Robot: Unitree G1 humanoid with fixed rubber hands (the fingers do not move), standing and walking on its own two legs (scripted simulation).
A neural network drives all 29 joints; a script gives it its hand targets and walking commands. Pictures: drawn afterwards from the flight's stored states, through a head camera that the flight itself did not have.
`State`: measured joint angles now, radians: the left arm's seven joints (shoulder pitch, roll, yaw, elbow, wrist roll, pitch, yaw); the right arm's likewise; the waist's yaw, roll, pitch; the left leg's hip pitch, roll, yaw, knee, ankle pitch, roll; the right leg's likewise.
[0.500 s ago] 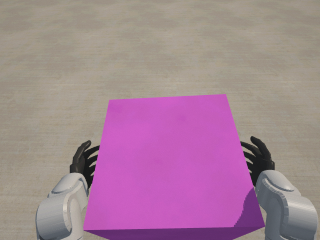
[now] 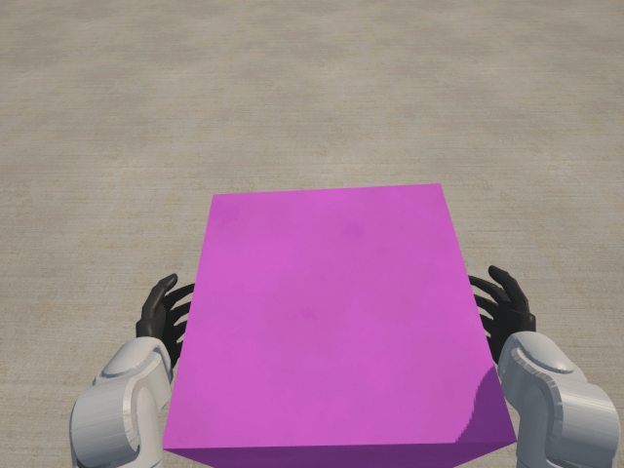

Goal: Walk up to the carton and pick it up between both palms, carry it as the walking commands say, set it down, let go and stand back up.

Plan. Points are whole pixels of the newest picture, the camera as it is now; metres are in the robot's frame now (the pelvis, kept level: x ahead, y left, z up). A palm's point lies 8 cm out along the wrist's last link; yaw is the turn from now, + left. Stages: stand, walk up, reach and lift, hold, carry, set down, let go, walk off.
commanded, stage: carry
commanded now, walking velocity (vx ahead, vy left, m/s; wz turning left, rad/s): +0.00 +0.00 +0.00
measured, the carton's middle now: (332, 339) +0.28 +0.00 +0.00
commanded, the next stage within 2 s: hold in 1.48 s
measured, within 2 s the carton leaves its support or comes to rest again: neither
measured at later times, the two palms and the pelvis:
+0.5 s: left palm (156, 346) +0.22 +0.20 +0.10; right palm (511, 340) +0.23 -0.18 +0.10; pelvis +0.00 +0.00 +0.00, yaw +0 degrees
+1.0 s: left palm (154, 350) +0.22 +0.20 +0.09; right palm (507, 342) +0.22 -0.18 +0.10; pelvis +0.00 +0.00 +0.00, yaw +0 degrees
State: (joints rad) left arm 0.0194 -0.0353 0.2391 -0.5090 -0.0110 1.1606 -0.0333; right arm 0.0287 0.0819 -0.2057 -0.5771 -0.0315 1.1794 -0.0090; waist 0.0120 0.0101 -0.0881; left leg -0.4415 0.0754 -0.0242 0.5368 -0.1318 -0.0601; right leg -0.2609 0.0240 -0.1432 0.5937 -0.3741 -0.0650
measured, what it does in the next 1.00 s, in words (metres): stands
